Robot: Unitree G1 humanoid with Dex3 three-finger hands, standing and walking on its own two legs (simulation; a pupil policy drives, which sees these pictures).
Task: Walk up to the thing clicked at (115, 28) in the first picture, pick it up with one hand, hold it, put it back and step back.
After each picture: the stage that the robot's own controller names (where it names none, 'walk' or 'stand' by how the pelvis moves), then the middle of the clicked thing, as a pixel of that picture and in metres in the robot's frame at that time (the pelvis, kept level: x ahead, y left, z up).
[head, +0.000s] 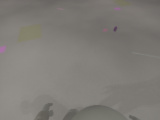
stand; (115, 29) +2.22 -0.62 -0.72
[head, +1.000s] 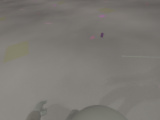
walk; (102, 35) +2.14 -0.11 -0.69
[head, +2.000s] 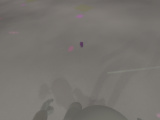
walk; (81, 44) +1.48 +0.31 -0.71
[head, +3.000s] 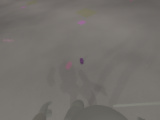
walk; (81, 61) +0.99 +0.26 -0.72
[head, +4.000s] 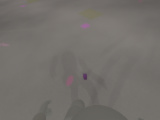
walk; (85, 76) +0.65 +0.14 -0.71
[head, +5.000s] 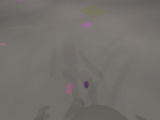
stand; (86, 84) +0.47 +0.10 -0.71
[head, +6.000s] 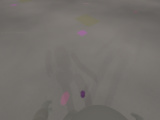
stand; (82, 94) +0.41 +0.07 -0.72
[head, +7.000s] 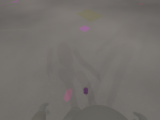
stand; (85, 91) +0.41 +0.06 -0.71
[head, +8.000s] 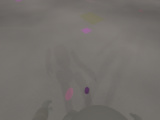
stand; (86, 90) +0.45 +0.01 -0.72
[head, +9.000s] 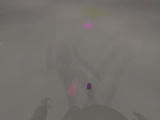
stand; (89, 86) +0.46 +0.00 -0.71
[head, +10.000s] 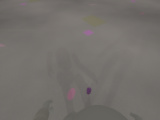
stand; (88, 90) +0.48 -0.01 -0.72
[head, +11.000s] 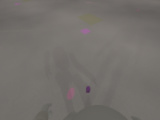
stand; (88, 89) +0.48 +0.00 -0.73
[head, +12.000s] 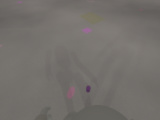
stand; (88, 89) +0.48 +0.00 -0.73
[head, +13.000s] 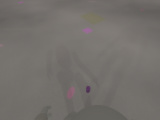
stand; (88, 89) +0.47 +0.00 -0.73
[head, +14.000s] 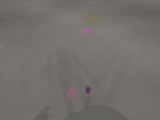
stand; (88, 89) +0.47 +0.00 -0.73
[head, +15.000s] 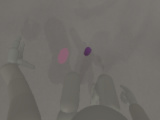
go down; (87, 51) +0.55 +0.00 -0.41
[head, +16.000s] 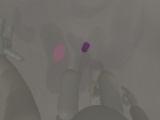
go down; (85, 47) +0.58 +0.02 -0.34
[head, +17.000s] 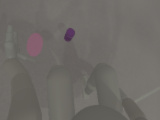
close in; (69, 35) +0.59 +0.07 -0.25
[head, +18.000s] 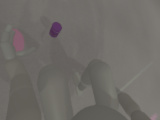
close; (55, 30) +0.60 +0.10 -0.23
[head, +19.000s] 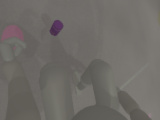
lift; (56, 28) +0.59 +0.11 -0.23
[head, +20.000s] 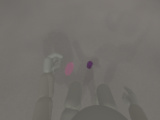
close; (89, 65) +0.55 -0.01 -0.50
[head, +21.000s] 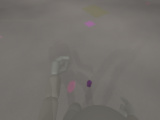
close; (89, 83) +0.50 -0.02 -0.67
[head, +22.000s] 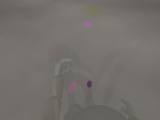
stand; (89, 84) +0.50 -0.02 -0.68
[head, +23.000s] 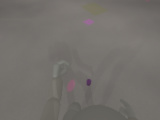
crouch; (88, 82) +0.50 -0.02 -0.67
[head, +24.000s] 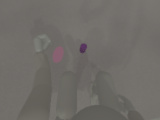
crouch; (83, 48) +0.58 +0.01 -0.36
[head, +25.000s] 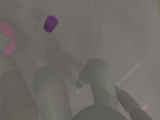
lower; (50, 24) +0.59 +0.11 -0.24
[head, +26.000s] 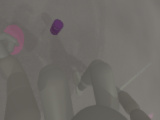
lower; (56, 27) +0.60 +0.11 -0.23
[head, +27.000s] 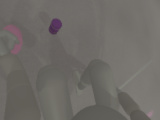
lower; (54, 27) +0.59 +0.11 -0.24
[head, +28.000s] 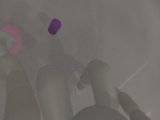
lower; (54, 27) +0.60 +0.11 -0.24
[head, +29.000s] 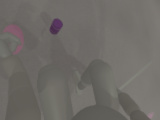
loosen; (55, 27) +0.60 +0.11 -0.24
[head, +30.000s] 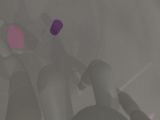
withdraw; (55, 28) +0.60 +0.11 -0.24
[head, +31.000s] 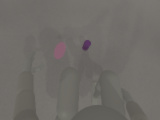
walk; (86, 45) +0.60 +0.04 -0.31
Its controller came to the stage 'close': yes
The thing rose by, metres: 0.00
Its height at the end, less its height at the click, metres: +0.00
